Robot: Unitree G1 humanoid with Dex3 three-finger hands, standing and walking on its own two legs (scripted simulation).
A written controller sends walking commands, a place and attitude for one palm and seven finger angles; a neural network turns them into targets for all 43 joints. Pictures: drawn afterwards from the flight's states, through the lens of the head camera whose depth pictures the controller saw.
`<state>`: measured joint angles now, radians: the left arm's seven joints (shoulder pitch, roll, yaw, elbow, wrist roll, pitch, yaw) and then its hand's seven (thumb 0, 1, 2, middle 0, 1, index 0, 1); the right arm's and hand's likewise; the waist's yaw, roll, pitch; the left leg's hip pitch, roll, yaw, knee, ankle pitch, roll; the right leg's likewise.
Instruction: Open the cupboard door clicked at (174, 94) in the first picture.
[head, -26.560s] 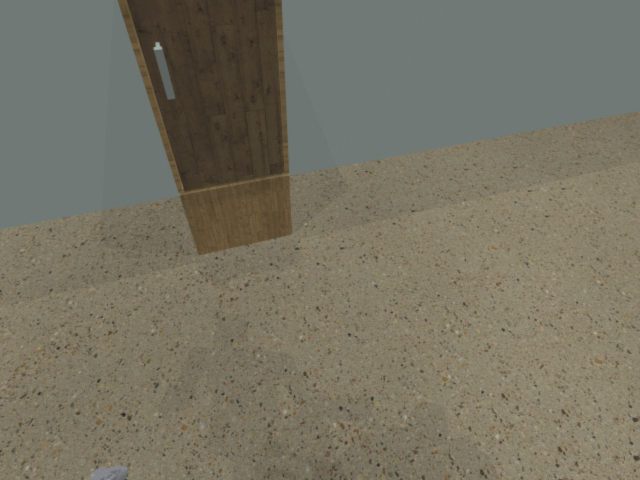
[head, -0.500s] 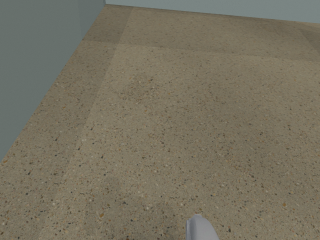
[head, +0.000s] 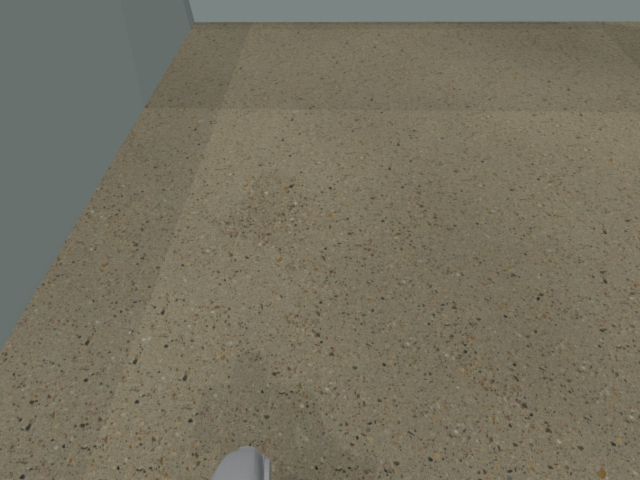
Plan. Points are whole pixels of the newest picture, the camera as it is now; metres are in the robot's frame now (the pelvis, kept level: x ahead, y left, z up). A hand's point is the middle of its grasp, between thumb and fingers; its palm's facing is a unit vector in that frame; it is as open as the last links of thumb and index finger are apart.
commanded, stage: turn to face it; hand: left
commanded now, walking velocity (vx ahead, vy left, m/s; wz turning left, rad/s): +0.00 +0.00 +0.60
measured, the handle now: out of the picture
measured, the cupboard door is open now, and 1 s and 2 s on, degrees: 49 49 49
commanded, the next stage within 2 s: none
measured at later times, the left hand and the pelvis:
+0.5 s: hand out of the picture +0.15 +0.23 -0.17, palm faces +0.28 -0.93 -0.24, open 7.4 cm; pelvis +0.10 +0.01 +0.00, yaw +15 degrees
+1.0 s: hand out of the picture +0.07 +0.13 -0.17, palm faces +0.57 -0.78 -0.25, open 7.4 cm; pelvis +0.15 -0.06 -0.01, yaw +35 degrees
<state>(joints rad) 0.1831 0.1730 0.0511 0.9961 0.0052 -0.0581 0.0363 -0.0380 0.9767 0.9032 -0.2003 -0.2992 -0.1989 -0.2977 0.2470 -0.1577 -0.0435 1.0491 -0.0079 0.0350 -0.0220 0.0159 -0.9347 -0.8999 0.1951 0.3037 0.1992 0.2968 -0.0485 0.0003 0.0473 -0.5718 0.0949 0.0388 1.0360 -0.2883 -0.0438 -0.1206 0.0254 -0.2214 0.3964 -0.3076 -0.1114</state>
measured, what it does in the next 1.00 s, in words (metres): walks ahead, turning left: left foot, then right foot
